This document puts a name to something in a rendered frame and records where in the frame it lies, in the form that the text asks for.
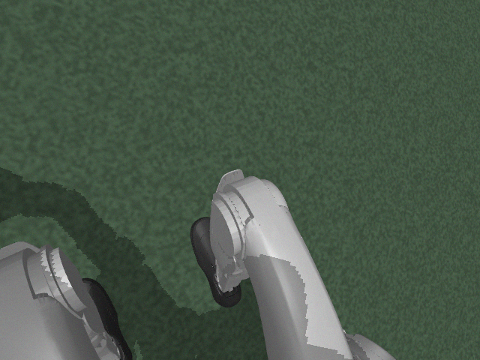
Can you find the left robot foot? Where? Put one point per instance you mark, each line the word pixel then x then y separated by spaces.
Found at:
pixel 108 316

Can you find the right robot hand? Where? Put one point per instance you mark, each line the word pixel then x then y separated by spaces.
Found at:
pixel 363 348

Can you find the right robot foot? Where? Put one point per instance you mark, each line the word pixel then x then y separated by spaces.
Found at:
pixel 200 240

